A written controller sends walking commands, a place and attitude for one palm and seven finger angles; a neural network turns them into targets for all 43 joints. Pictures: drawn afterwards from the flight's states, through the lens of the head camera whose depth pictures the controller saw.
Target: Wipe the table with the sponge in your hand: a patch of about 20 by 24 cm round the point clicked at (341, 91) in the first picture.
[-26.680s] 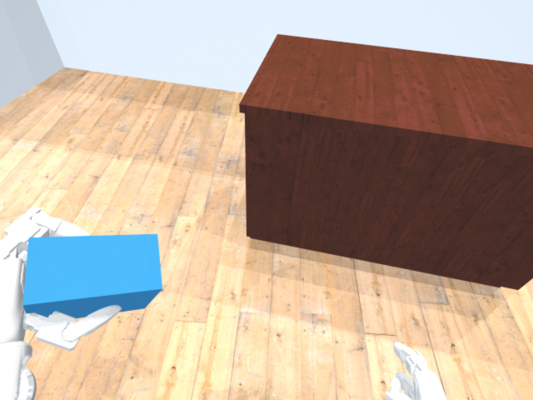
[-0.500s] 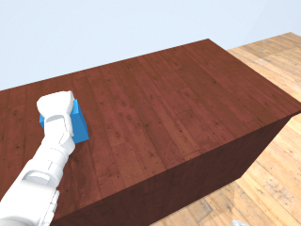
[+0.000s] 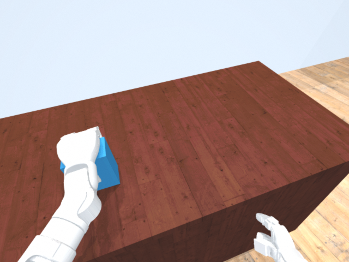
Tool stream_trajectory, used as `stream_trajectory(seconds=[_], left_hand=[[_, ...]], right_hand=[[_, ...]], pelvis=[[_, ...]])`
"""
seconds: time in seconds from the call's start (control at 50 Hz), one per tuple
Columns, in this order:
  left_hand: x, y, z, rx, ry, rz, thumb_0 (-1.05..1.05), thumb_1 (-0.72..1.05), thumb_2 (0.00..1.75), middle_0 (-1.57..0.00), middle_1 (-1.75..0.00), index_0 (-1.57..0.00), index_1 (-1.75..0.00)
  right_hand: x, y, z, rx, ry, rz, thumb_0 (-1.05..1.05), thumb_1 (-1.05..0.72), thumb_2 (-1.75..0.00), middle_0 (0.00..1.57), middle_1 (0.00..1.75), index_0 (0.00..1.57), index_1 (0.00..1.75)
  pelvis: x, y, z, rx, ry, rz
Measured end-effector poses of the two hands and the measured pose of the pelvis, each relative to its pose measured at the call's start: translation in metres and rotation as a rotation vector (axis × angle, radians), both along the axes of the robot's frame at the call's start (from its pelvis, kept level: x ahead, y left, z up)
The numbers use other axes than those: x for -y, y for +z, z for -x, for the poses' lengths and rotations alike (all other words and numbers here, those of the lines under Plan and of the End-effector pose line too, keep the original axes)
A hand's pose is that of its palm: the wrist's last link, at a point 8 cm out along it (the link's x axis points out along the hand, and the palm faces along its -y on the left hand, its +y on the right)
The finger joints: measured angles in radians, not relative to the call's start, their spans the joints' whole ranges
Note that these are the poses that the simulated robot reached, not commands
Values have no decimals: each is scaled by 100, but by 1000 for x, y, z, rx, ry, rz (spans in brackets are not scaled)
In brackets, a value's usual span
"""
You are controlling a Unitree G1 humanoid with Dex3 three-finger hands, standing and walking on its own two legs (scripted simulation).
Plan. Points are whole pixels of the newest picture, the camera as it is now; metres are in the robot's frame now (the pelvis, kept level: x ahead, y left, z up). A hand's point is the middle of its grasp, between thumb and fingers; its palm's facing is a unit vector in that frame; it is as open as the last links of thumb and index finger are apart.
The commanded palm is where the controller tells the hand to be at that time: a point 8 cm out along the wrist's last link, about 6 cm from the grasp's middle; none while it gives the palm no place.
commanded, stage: wipe back along the third lane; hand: left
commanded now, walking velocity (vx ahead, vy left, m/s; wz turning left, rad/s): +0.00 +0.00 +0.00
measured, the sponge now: (95, 171) +0.32 +0.25 +0.03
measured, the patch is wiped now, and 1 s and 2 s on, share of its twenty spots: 1.00 1.00 1.00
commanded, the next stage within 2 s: slide back across to the middle lane in 0.80 s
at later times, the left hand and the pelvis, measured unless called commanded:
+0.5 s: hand (95, 178) +0.27 +0.22 +0.08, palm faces +0.05 -0.06 -1.00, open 10.5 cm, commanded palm +0.22 +0.20 +0.10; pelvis -0.03 -0.02 +0.00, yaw -1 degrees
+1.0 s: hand (95, 191) +0.24 +0.21 +0.08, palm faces +0.08 -0.13 -0.99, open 10.5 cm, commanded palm +0.19 +0.20 +0.11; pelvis -0.03 -0.03 +0.00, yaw -2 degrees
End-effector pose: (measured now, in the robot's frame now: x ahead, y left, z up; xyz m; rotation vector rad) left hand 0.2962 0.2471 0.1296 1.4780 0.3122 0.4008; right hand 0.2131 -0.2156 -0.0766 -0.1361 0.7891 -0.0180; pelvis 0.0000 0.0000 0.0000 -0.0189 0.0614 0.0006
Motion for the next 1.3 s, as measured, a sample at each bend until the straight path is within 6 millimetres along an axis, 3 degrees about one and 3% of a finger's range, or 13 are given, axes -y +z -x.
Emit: stream_trajectory(seconds=[0.34, 0.62, 0.84, 1.08, 1.3], left_hand=[[25, 1, 38, -3, -2, 19, 0, -48, 100, -61, -133, -66, -133], [40, -1, 58, -6, -19, 13, 0, -48, 100, -61, -134, -66, -134], [47, -1, 76, 10, -19, 39, 0, -48, 100, -60, -134, -65, -134], [40, 1, 84, 22, -18, 102, 0, -48, 100, -61, -134, -66, -134], [23, 7, 103, 49, -11, 150, -1, -49, 100, -62, -133, -66, -133]], right_hand=[[10, 3, 12, 47, 6, -31, 1, -90, -90, 19, 30, 20, 30], [32, 4, 24, 70, -22, -30, 1, -90, -90, 19, 30, 20, 30], [38, 8, 20, 96, -22, -35, 1, -90, -90, 19, 30, 20, 30], [28, 17, 11, 134, -4, -32, 1, -90, -90, 19, 30, 20, 30], [27, 20, 13, 134, -5, 3, 1, -90, -90, 19, 30, 20, 30]], pelvis=[[15, -1, 19, 44, -12, -13], [29, -1, 28, 62, -20, -18], [33, -1, 29, 78, -26, -21], [32, -1, 29, 90, -36, -21], [29, 0, 28, 106, -42, -17]])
